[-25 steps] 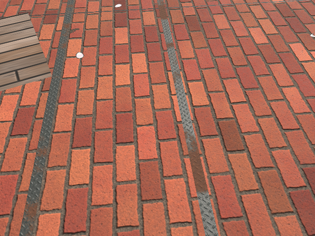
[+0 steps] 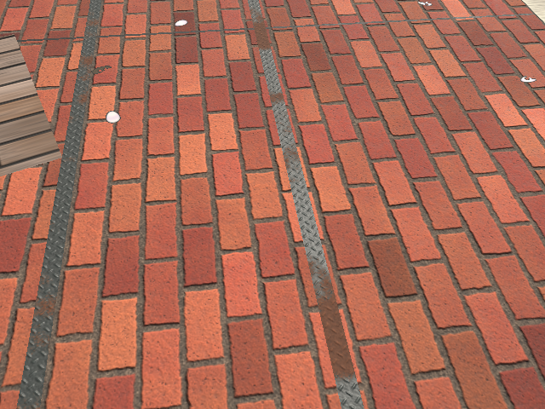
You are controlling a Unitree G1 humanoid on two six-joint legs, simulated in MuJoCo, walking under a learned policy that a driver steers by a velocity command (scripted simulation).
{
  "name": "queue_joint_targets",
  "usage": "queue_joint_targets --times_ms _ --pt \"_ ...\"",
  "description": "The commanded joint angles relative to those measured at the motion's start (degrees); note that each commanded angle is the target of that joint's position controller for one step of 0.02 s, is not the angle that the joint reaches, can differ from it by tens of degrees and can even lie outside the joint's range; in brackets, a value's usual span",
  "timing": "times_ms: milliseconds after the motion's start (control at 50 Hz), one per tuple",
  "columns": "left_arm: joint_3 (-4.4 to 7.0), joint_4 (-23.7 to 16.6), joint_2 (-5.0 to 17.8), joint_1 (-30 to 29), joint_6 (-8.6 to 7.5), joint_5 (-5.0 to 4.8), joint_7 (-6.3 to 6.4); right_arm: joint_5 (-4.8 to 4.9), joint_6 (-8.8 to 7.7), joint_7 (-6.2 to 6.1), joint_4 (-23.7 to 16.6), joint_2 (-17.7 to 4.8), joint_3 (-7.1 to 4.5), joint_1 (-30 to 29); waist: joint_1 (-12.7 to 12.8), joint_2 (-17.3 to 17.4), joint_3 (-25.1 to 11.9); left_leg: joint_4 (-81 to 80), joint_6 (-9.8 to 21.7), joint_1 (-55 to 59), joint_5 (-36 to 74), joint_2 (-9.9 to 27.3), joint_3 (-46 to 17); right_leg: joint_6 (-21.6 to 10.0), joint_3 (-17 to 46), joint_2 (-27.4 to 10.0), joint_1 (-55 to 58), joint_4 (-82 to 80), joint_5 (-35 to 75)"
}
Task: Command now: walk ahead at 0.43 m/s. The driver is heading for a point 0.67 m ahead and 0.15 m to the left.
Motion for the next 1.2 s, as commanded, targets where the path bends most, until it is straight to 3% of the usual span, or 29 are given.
queue_joint_targets --times_ms 20,80,140,180,220,240,260,280,300,320,340,360,400,460,580,680,740,780,800,820,840,860,880,900,920,960,1020,1120,1200 --pt "-0.71 -5.96 0.01 -10.14 -0.36 0.31 -0.42 -0.20 0.01 -1.25 -2.67 -9.51 -1.29 0.17 -0.60 4.86 6.00 -8.91 7.78 -0.84 19.42 13.15 -8.86 1.61 -0.73 -0.22 -7.34 -12.86 7.38" --pt "-1.16 -7.74 0.62 -15.07 -0.23 -0.06 -0.97 0.21 -0.05 -1.58 -1.98 -10.49 -1.74 2.85 -1.67 6.30 7.39 -11.14 7.65 -3.42 16.77 13.31 -6.76 1.49 -2.26 1.66 -1.78 -21.20 13.05" --pt "-1.01 -9.25 2.17 -16.98 -0.34 -0.34 -1.65 0.99 0.13 -1.64 -1.22 -10.24 -2.20 3.65 -0.51 6.13 8.33 -9.85 6.79 1.43 20.10 15.86 -5.99 -0.68 -0.58 1.49 -1.52 -25.18 13.45" --pt "-0.18 -9.10 4.20 -14.36 -0.61 -0.24 -1.95 0.88 0.59 -1.65 -1.64 -11.17 -2.75 2.37 2.12 6.53 5.50 -4.81 5.61 5.02 32.46 16.81 -4.86 -2.52 -1.13 2.89 3.23 -26.18 10.81" --pt "1.97 -5.47 7.68 -1.52 -0.43 -0.21 -1.53 0.40 1.50 -1.63 -2.36 -11.30 -2.91 0.83 8.99 7.63 -3.04 10.75 3.58 3.69 49.76 14.52 -2.24 -5.04 -3.50 6.42 20.28 -25.44 8.33" --pt "3.14 -2.69 10.14 8.86 -0.13 -0.10 -1.03 -0.14 1.74 -1.57 -3.34 -10.21 -2.34 0.37 13.25 6.19 -9.29 25.04 1.83 -6.25 42.30 12.07 -1.13 -7.44 1.50 2.09 36.30 -24.20 6.51" --pt "4.34 -1.23 15.62 16.68 0.03 1.28 -0.72 -0.09 0.93 -0.80 -4.28 -2.55 -0.20 7.36 10.77 -7.89 -19.57 49.69 -2.26 -29.17 13.71 2.13 0.11 -16.88 29.04 -14.35 58.54 -28.82 -7.85" --pt "2.86 -1.00 11.52 16.00 -0.04 1.11 -0.90 1.12 -0.67 -0.48 -3.51 -2.81 -0.13 5.89 11.05 -10.81 -22.40 60.49 -1.32 -35.73 -15.77 -1.21 -9.17 -17.84 45.56 -18.85 57.25 -40.63 -16.03" --pt "1.80 -1.71 8.54 9.84 -0.58 0.70 -0.91 3.05 -1.66 -0.40 -5.86 -8.27 -1.80 -0.55 9.89 -8.48 -11.55 64.20 0.13 -40.94 -13.18 2.17 -10.21 -13.97 37.42 -16.92 47.96 -42.38 -17.06" --pt "1.04 -2.93 6.29 4.15 -1.04 0.80 -0.91 3.50 -1.95 -0.82 -7.03 -9.45 -2.15 -4.15 7.70 -4.98 -5.74 62.17 1.02 -40.02 -7.57 5.62 -8.55 -11.83 28.40 -15.27 38.22 -43.76 -11.91" --pt "0.41 -3.02 4.12 0.52 -1.62 1.27 -1.22 2.75 -1.59 -1.43 -7.05 -9.01 -2.61 -5.29 5.55 -2.29 -2.24 58.52 1.08 -37.01 -3.35 7.95 -7.82 -10.24 21.25 -13.10 29.90 -45.57 -5.94" --pt "-0.03 -2.80 2.55 -1.47 -2.16 1.84 -1.43 2.14 -0.62 -1.80 -6.50 -7.87 -3.03 -3.57 3.19 -3.60 -1.25 55.26 1.17 -32.66 -0.66 9.83 -8.35 -8.55 15.21 -10.82 24.68 -47.12 -2.22" --pt "-0.10 -1.63 1.85 -1.32 -2.36 2.23 -1.45 2.18 1.22 -1.81 -5.81 -4.96 -3.01 -1.21 1.46 -4.40 -0.15 52.85 1.09 -28.93 0.39 10.57 -8.20 -8.09 9.02 -9.03 19.35 -49.47 0.52" --pt "0.45 -0.27 4.53 0.98 -2.59 2.58 -0.30 1.84 2.42 -2.04 -8.24 -5.59 -3.62 -5.90 1.31 -2.92 2.83 48.33 0.01 -35.27 6.66 10.80 -9.14 -9.08 4.14 -9.31 18.88 -52.10 3.88" --pt "0.51 0.09 6.47 5.18 -2.09 2.47 1.80 1.04 1.41 0.02 -12.29 -4.89 -3.40 -16.58 4.11 -0.48 4.39 30.13 -1.07 -39.09 22.02 9.08 -5.16 -7.32 -5.16 -8.37 24.99 -52.65 11.46" --pt "1.06 1.66 7.93 11.99 0.00 1.49 2.12 1.08 1.40 2.10 -17.58 -3.55 -2.18 -25.65 7.37 0.76 6.67 21.99 0.38 -44.10 17.20 7.98 -0.87 -7.03 -8.79 -11.57 37.87 -47.81 19.67" --pt "1.75 0.41 10.01 10.45 1.37 1.04 2.39 1.32 1.59 3.26 -19.85 -5.63 -2.91 -24.54 4.70 -2.29 3.61 20.57 2.93 -37.03 8.45 3.95 3.93 -5.51 -11.42 -12.47 41.09 -39.05 43.58" --pt "2.13 -0.81 11.43 8.67 2.28 0.95 2.79 1.69 1.85 3.33 -18.48 -9.83 -5.09 -14.11 -1.66 -4.38 -3.13 19.75 5.87 -21.89 5.16 -0.88 6.31 -3.85 -12.83 -11.41 38.92 -23.09 58.22" --pt "1.87 -1.62 11.14 7.83 2.24 0.85 2.86 1.84 2.00 2.47 -16.23 -13.78 -7.22 -4.36 -6.69 -2.47 -8.13 15.33 8.46 -5.90 8.30 -1.53 3.06 -1.51 -13.53 -8.99 30.34 -8.94 50.64" --pt "0.04 -4.02 4.94 11.65 1.06 2.55 2.07 1.77 2.48 1.10 -15.13 -20.42 -9.00 1.06 -4.30 10.58 -14.33 14.70 16.26 15.81 5.22 12.99 -22.06 2.06 -12.83 -1.94 6.75 12.77 11.49" --pt "-1.24 -6.17 2.43 11.05 -1.81 1.56 1.02 1.29 1.81 1.20 -16.56 -20.37 -8.19 0.60 -2.02 12.69 -21.98 3.29 24.17 25.48 -1.52 22.24 -50.94 2.87 0.58 8.05 -7.58 25.31 -21.61" --pt "0.12 -7.65 7.26 3.31 -3.72 -0.99 0.31 0.18 1.35 1.16 -16.69 -15.50 -6.66 -0.47 -4.58 7.44 -17.19 0.89 20.04 22.98 6.73 21.14 -43.68 1.28 6.16 4.46 -13.41 26.74 -18.48" --pt "0.10 -7.74 7.38 2.25 -4.35 -1.62 0.27 0.02 0.84 1.04 -17.23 -12.69 -5.86 -4.80 -2.52 4.76 -10.82 2.24 17.51 14.28 19.35 19.50 -32.67 0.39 5.42 1.51 -12.80 22.89 -13.58" --pt "0.45 -6.38 7.38 3.01 -4.05 -0.44 0.87 0.27 0.63 1.08 -18.39 -10.48 -5.15 -9.89 0.49 -0.03 -6.74 2.90 15.17 4.64 30.18 16.80 -23.85 0.88 4.57 -1.17 -8.79 18.09 -10.68" --pt "1.09 -5.77 7.84 3.90 -3.15 0.62 1.29 0.18 0.64 0.86 -19.15 -8.66 -4.58 -12.96 2.53 0.23 -4.77 2.25 13.65 -2.48 35.71 14.75 -18.45 1.45 4.19 -2.62 -4.26 14.48 -9.38" --pt "1.21 -5.51 6.29 6.20 -1.03 1.14 1.45 -0.40 0.58 0.54 -19.38 -9.10 -4.34 -14.01 4.77 1.46 -4.27 0.59 13.09 -9.83 43.30 12.90 -13.93 2.79 3.45 -2.85 1.59 10.70 -7.59" --pt "0.71 -6.50 4.28 4.54 0.28 1.88 1.99 -0.35 0.50 -0.43 -18.29 -11.15 -4.66 -12.93 5.19 3.31 -3.89 0.23 12.10 -12.39 50.85 10.30 -7.96 4.50 1.64 -1.13 1.90 -0.24 -0.32" --pt "-0.03 -7.99 4.07 -3.01 -0.17 1.55 0.99 -0.09 1.94 -1.56 -16.29 -11.04 -4.12 -10.69 1.26 6.00 -5.71 1.49 8.55 -8.64 42.44 8.69 -5.49 4.20 0.79 1.69 6.52 -20.15 16.62" --pt "0.49 -7.74 6.27 -3.30 -0.79 2.29 0.06 -0.26 2.41 -1.70 -14.55 -9.86 -3.39 -11.50 2.12 6.56 -4.39 6.22 7.52 -4.83 37.74 11.56 -9.59 1.57 2.21 2.15 7.96 -25.79 13.05"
